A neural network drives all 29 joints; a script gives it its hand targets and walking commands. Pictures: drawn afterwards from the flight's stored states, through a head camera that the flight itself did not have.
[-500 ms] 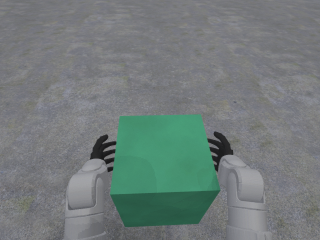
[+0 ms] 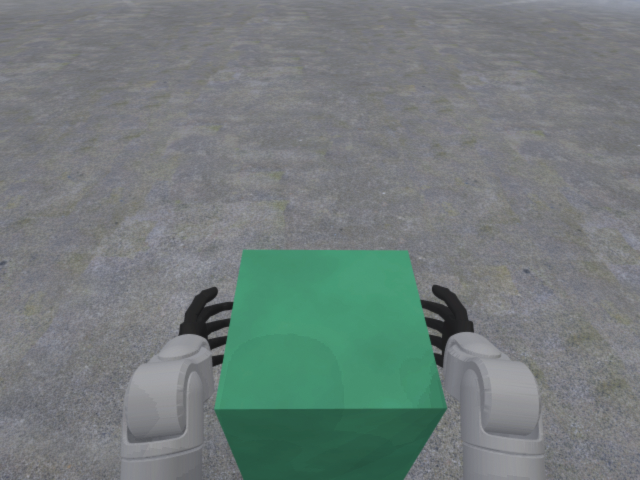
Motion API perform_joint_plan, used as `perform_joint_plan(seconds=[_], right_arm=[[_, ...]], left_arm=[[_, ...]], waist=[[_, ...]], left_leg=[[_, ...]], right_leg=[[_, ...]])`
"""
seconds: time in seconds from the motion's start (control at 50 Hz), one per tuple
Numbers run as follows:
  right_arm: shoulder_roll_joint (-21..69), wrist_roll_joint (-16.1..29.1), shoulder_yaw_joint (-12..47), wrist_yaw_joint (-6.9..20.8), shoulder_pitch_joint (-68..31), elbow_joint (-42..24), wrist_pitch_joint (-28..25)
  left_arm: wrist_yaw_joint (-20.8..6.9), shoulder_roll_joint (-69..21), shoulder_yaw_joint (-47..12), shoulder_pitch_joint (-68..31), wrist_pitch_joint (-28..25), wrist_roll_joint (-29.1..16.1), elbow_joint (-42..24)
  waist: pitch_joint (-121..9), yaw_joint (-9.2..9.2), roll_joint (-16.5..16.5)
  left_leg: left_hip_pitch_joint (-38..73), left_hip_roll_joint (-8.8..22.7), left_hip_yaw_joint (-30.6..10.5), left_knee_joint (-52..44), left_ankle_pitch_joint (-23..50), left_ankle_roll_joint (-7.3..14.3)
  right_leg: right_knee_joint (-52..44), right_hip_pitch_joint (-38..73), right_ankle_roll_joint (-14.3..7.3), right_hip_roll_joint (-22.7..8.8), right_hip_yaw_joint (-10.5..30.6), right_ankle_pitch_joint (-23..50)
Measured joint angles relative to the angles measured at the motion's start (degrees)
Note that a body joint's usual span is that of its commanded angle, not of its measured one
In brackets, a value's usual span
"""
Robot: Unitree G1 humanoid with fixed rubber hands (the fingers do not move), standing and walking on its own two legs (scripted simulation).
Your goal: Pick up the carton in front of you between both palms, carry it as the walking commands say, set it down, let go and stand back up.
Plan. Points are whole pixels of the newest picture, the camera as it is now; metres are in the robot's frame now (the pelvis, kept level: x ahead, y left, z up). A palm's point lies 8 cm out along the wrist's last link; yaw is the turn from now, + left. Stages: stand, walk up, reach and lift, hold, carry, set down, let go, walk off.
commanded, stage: carry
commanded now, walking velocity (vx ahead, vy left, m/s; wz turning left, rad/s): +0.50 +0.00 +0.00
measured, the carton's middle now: (324, 371) +0.27 +0.00 +0.02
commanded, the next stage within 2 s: none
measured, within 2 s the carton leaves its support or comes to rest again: neither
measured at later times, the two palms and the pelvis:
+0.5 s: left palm (243, 192) +0.57 +0.14 +0.10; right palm (415, 194) +0.56 -0.16 +0.10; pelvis +0.30 -0.01 +0.00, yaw -1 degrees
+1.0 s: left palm (258, 121) +0.88 +0.15 +0.09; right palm (384, 121) +0.88 -0.15 +0.09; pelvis +0.62 +0.00 -0.01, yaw -1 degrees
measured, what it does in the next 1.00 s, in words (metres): walks ahead: left foot, then right foot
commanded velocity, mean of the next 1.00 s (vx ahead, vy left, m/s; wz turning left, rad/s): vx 0.50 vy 0.00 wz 0.00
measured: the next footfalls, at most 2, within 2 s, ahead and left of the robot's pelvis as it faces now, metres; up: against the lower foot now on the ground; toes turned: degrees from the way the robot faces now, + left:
left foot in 0.04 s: +0.19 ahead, +0.11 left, +0.00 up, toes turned +10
right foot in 0.52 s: +0.48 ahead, -0.12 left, +0.00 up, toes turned -12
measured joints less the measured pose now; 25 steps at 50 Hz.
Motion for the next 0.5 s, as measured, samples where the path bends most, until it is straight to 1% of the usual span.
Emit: perform_joint_plan(seconds=[0.02, 0.04, 0.06, 0.08, 0.1, 0.12, 0.14, 0.16, 0.18, 0.24, 0.32, 0.38, 0.44, 0.48, 0.5], right_arm=[[0.03, 0.05, -0.14, 0.00, -0.41, 0.13, 0.09], [0.11, 0.09, -0.20, 0.01, -1.07, 0.60, 0.01], [0.22, 0.02, 0.06, 0.02, -1.75, 1.92, -0.60], [0.32, -0.16, 0.35, 0.01, -2.47, 3.45, -1.09], [0.39, -0.28, 0.48, -0.03, -2.97, 4.65, -1.27], [0.42, -0.34, 0.55, -0.08, -3.07, 5.32, -1.31], [0.39, -0.33, 0.54, -0.10, -2.78, 5.46, -1.31], [0.32, -0.20, 0.43, -0.10, -2.22, 5.17, -1.35], [0.24, 0.01, 0.29, -0.09, -1.61, 4.62, -1.44], [0.10, 0.46, 0.31, -0.12, -0.32, 2.59, -2.00], [0.03, 0.95, 0.56, -0.13, 0.33, -0.38, -2.33], [0.07, 1.08, 0.86, -0.13, -0.08, -2.09, -1.96], [0.13, 0.83, 1.14, -0.10, -0.80, -2.43, -1.16], [0.19, 0.50, 1.17, -0.08, -1.27, -2.16, -0.45], [0.22, 0.32, 1.04, -0.07, -1.57, -2.03, -0.06]], left_arm=[[-0.01, -0.03, 0.15, -0.31, 0.21, 0.12, -0.09], [-0.03, -0.02, 0.51, -0.68, 0.34, 0.24, -0.18], [-0.05, 0.33, 1.03, -1.02, 0.29, 0.22, 0.13], [-0.07, 0.75, 1.49, -1.19, 0.28, 0.10, 0.64], [-0.09, 1.03, 1.80, -1.31, 0.32, 0.01, 1.23], [-0.10, 1.07, 2.05, -1.33, 0.39, -0.03, 1.69], [-0.10, 0.79, 2.23, -1.26, 0.41, 0.06, 1.96], [-0.09, 0.24, 2.37, -1.08, 0.31, 0.26, 2.01], [-0.08, -0.22, 2.28, -0.79, 0.10, 0.47, 1.82], [0.06, -0.02, 0.74, 0.00, -0.66, 0.56, 0.63], [0.10, 0.07, -0.21, 0.69, -1.06, 0.49, -2.25], [0.15, 0.07, -0.16, 0.74, -0.68, 0.34, -4.47], [0.17, 0.06, 0.37, 0.55, 0.06, 0.18, -5.35], [0.16, 0.04, 0.77, 0.20, 0.64, 0.07, -5.09], [0.15, 0.01, 0.97, -0.19, 0.91, 0.02, -4.74]], waist=[[0.20, -0.04, -0.23], [0.48, -0.06, -0.71], [0.79, -0.41, -1.96], [1.20, -0.93, -2.46], [1.80, -1.17, -2.28], [2.48, -1.30, -1.95], [3.09, -1.38, -1.65], [3.59, -1.43, -1.44], [4.02, -1.50, -1.30], [4.73, -1.84, -0.89], [4.25, -1.83, -0.55], [3.48, -1.52, -0.50], [2.43, -1.31, -0.35], [1.81, -1.33, -0.03], [1.66, -1.31, 0.22]], left_leg=[[1.69, -0.61, 1.10, -1.64, -0.60, 0.36], [3.16, -1.28, 1.77, -2.36, 1.18, 1.51], [3.08, -1.97, 2.53, -0.20, 1.71, 2.77], [2.92, -2.23, 2.97, 1.93, -0.27, 3.65], [3.43, -2.15, 3.05, 2.62, -2.46, 4.12], [4.45, -2.06, 3.05, 2.12, -3.92, 4.25], [5.76, -2.01, 3.01, 0.84, -4.39, 3.99], [7.23, -2.07, 2.95, -0.84, -4.27, 3.61], [8.76, -2.19, 2.87, -2.61, -4.22, 3.50], [13.32, -2.41, 2.37, -7.50, -4.35, 3.29], [19.37, -2.55, 1.76, -12.56, -5.55, 2.34], [23.87, -2.51, 1.53, -14.50, -7.79, 1.18], [28.33, -2.32, 1.37, -14.88, -11.27, -0.43], [30.90, -1.93, 1.03, -13.46, -14.59, -1.70], [31.66, -1.45, 0.73, -11.25, -16.99, -2.42]], right_leg=[[2.39, 0.50, 0.69, -0.56, 0.30, -2.40], [6.57, 0.14, 1.24, -1.52, 0.60, -5.41], [13.51, -2.16, 1.24, -3.33, 0.94, -6.72], [22.82, -6.14, 0.93, -3.92, 2.62, -6.66], [32.45, -10.86, 0.53, -3.34, 4.80, -6.85], [40.51, -15.48, -0.03, -2.57, 6.24, -6.58], [46.04, -19.66, -0.57, -2.07, 6.86, -5.58], [48.79, -23.27, -0.96, -1.99, 6.97, -3.90], [49.34, -26.33, -1.18, -2.16, 6.88, -2.00], [44.19, -32.89, -0.95, -3.05, 6.35, 2.71], [31.63, -36.72, -0.02, -4.12, 5.42, 8.82], [23.07, -36.81, -0.02, -4.21, 4.12, 12.95], [16.80, -34.98, -0.47, -3.60, 2.17, 15.94], [13.30, -32.46, -1.00, -2.92, 0.55, 16.57], [11.47, -30.56, -1.28, -2.38, -0.57, 15.97]])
